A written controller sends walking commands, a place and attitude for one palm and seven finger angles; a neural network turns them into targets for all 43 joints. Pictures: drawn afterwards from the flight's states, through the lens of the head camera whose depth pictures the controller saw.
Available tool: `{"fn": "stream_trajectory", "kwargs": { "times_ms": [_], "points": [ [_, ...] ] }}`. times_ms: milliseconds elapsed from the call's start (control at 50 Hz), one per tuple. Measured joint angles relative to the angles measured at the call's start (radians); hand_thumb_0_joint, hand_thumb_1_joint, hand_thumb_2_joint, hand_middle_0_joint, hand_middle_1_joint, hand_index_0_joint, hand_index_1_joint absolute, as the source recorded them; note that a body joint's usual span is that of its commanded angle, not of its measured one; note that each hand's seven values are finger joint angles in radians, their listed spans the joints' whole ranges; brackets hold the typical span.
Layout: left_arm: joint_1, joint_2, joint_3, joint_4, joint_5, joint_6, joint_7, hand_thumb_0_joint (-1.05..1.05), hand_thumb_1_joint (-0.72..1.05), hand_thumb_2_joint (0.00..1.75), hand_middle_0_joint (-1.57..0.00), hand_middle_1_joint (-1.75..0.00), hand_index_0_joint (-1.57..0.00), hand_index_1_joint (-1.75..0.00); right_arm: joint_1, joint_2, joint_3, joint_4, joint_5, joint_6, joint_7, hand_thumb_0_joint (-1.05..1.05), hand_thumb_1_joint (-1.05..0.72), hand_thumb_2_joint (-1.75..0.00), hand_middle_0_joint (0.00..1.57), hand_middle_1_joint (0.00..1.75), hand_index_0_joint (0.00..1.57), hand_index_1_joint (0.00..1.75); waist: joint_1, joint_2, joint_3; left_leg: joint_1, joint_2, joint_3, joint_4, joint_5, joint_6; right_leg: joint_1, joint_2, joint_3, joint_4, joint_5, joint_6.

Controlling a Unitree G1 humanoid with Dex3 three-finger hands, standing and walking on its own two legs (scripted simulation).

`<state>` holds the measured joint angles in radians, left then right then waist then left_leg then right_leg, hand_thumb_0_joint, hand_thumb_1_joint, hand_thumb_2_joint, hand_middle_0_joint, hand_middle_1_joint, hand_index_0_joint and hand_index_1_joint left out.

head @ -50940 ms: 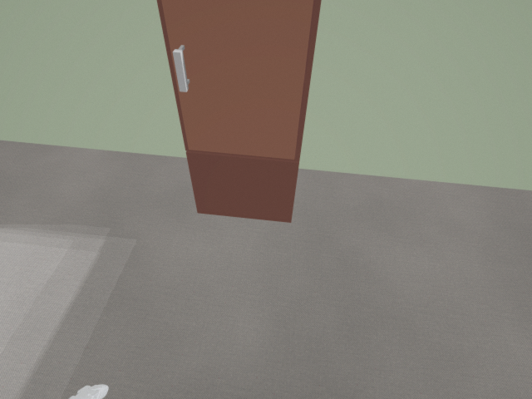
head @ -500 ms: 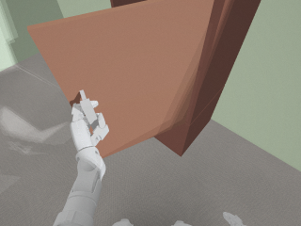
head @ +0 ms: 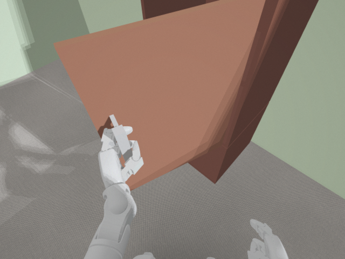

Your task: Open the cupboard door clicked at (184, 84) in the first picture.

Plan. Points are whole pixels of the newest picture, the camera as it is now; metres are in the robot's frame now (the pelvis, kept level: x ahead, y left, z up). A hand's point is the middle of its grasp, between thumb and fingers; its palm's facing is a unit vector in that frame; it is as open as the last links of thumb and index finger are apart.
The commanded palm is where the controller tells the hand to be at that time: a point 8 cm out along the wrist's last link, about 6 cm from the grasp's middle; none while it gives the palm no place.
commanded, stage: open thumb and fingers to let go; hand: left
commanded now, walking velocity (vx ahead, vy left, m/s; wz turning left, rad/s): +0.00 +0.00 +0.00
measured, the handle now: (121, 140) +0.37 +0.15 +0.06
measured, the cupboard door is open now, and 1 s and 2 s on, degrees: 71 73 73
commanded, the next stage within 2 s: slide the hand sideways off the handle in 0.68 s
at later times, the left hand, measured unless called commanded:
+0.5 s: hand (137, 158) +0.33 +0.11 +0.05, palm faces +0.37 -0.93 -0.01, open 14.1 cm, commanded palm +0.28 +0.15 +0.05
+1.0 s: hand (129, 174) +0.29 +0.12 +0.05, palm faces -0.09 -0.99 -0.10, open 16.3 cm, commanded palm +0.27 +0.16 +0.05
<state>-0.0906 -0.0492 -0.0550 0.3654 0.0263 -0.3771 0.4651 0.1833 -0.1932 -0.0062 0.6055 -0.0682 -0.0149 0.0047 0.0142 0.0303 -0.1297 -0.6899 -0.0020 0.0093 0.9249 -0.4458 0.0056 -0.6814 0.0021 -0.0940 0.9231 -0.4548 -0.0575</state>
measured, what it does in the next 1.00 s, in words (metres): stands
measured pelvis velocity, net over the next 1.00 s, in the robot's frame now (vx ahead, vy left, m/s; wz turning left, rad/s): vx -0.02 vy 0.01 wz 0.01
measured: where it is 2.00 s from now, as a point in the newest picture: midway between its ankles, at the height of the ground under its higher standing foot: outside the picture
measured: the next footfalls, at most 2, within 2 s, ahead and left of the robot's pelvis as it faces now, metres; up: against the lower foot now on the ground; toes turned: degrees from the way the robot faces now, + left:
none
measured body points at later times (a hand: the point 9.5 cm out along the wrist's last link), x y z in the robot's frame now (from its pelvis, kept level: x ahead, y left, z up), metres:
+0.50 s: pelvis +0.00 +0.01 +0.00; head +0.04 +0.00 +0.45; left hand +0.30 +0.15 +0.06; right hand +0.14 -0.22 -0.12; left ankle +0.00 +0.12 -0.69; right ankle +0.00 -0.08 -0.69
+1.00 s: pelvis -0.02 +0.01 +0.00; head +0.02 -0.01 +0.45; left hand +0.29 +0.17 +0.06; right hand +0.14 -0.22 -0.11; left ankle +0.00 +0.12 -0.69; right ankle +0.00 -0.08 -0.69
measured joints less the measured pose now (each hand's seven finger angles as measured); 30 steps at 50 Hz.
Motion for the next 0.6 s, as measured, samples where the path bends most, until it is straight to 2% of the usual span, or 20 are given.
{"fn": "stream_trajectory", "kwargs": {
  "times_ms": [140,400,480,600],
  "points": [
    [0.002,-0.014,-0.024,-0.019,0.001,0.039,0.01,0.01,0.41,0.7,-0.34,-1.3,-0.34,-1.29,-0.001,0.019,0.016,-0.013,0.001,0.009,0.002,0.01,-0.9,-0.9,0.2,0.3,0.2,0.3,0.01,0.005,-0.003,0.002,-0.005,0.001,0.01,-0.007,0.007,0.005,-0.005,0.001,0.005,-0.005,0.008],
    [0.011,-0.016,-0.042,-0.05,0.03,0.065,0.049,0.0,-0.31,0.39,-0.3,-1.19,-0.28,-1.19,0.04,0.004,0.007,0.0,0.0,0.021,0.001,0.01,-0.9,-0.9,0.2,0.3,0.2,0.3,-0.003,0.001,0.003,-0.003,-0.003,0.002,0.021,-0.01,0.012,0.003,-0.003,0.003,0.008,-0.002,0.011],
    [0.002,-0.012,-0.037,-0.04,0.025,0.063,0.051,0.0,-0.41,0.34,-0.28,-1.09,-0.26,-1.08,0.042,-0.001,0.005,0.008,0.0,0.021,-0.006,0.01,-0.9,-0.9,0.2,0.3,0.2,0.3,-0.009,0.0,0.008,-0.002,-0.002,0.003,0.019,-0.006,0.011,0.004,-0.002,0.003,0.006,0.003,0.011],
    [0.003,-0.011,-0.031,-0.034,0.018,0.062,0.048,-0.01,-0.48,0.32,-0.24,-0.85,-0.23,-0.85,0.044,-0.002,0.003,0.01,0.0,0.017,-0.007,0.01,-0.9,-0.9,0.2,0.3,0.2,0.3,-0.011,-0.002,0.004,0.002,0.0,0.005,0.011,0.001,0.009,0.005,0.0,0.005,0.0,0.009,0.009]
  ]
}}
